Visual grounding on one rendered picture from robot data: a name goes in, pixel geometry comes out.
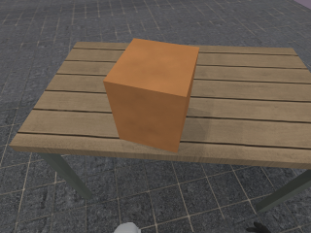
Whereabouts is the carton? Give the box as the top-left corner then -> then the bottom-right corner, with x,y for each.
103,38 -> 200,153

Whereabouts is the table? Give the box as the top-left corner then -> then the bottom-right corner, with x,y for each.
9,42 -> 311,213

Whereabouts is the left robot thigh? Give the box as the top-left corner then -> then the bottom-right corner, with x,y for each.
114,222 -> 141,233

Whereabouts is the robot right hand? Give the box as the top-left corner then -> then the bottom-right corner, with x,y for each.
246,221 -> 271,233

